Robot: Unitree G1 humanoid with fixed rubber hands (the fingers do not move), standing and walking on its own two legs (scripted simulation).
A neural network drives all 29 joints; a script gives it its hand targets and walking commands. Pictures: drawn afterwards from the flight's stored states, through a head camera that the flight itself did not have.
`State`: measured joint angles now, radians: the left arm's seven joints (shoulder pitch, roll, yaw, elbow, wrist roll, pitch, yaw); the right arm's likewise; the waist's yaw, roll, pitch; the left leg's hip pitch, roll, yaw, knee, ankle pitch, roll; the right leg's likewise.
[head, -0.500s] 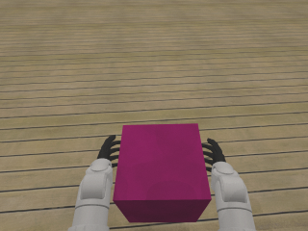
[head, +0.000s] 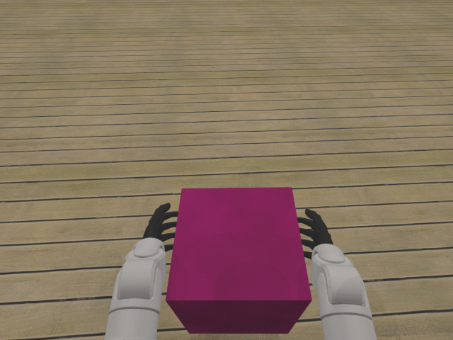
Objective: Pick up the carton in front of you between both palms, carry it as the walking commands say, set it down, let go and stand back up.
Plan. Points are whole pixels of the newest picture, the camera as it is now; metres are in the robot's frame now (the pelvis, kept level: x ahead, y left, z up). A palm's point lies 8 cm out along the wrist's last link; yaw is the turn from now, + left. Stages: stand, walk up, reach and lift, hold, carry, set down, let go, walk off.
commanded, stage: carry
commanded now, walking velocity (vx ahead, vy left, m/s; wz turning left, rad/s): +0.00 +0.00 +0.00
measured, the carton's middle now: (237, 264) +0.29 +0.00 -0.05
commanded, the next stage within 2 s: hold in 1.20 s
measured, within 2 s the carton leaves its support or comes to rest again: neither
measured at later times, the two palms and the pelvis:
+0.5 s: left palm (144, 262) +0.25 +0.16 +0.04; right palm (322, 268) +0.24 -0.14 +0.04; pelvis -0.04 +0.01 +0.00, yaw +0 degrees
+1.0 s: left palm (137, 268) +0.23 +0.17 +0.04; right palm (318, 275) +0.23 -0.13 +0.04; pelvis -0.05 +0.02 +0.00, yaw +0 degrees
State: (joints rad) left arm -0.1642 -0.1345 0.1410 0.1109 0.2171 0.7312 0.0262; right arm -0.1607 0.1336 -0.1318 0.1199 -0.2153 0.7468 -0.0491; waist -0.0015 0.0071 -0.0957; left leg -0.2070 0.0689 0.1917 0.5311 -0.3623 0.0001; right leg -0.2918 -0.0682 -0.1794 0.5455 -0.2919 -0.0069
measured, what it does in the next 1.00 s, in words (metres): shifts its weight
